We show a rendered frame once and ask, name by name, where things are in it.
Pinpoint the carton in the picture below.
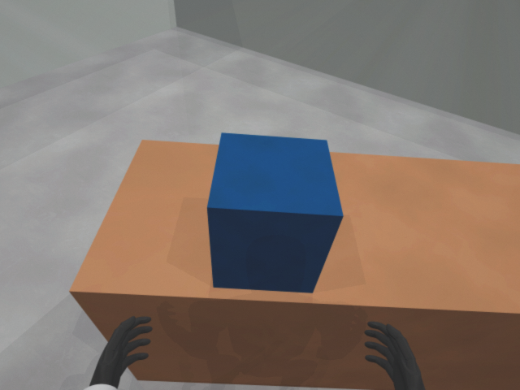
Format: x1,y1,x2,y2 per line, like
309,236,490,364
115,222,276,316
207,132,343,293

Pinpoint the left robot hand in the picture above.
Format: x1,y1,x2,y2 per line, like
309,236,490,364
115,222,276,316
89,316,153,388

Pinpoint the pedestal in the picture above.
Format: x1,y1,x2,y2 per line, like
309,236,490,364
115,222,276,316
69,140,520,390

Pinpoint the right robot hand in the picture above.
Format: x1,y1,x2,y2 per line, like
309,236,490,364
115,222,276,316
365,322,426,390

